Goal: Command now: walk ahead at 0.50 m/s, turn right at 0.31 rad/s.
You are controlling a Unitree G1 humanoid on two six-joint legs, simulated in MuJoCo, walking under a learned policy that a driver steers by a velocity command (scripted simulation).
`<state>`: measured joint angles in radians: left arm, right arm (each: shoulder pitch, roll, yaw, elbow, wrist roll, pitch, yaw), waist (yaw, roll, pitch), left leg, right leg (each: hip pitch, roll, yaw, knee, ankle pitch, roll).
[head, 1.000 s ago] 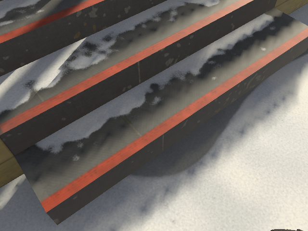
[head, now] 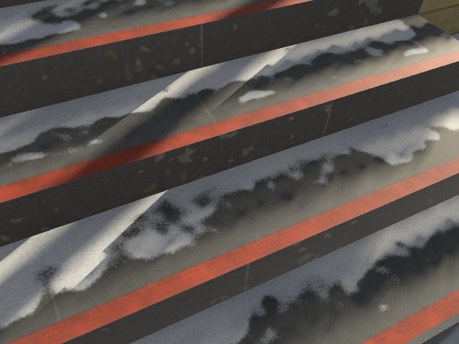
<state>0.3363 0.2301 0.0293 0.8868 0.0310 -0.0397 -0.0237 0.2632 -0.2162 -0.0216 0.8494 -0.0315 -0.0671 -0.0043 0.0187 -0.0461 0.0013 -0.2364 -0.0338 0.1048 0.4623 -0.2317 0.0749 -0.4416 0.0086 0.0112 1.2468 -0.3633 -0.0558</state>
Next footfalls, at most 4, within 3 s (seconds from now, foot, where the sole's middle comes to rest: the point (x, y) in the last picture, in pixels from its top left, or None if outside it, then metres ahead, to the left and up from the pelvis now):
0.44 right None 0.41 -0.20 -0.63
1.18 left None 0.35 -0.05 -0.62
1.52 right None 0.44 -0.38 -0.63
1.88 left None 0.41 -0.14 -0.62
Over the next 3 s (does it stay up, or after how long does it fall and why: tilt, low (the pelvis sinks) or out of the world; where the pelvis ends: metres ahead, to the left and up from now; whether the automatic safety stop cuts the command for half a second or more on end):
stays up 1.03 -0.19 0.33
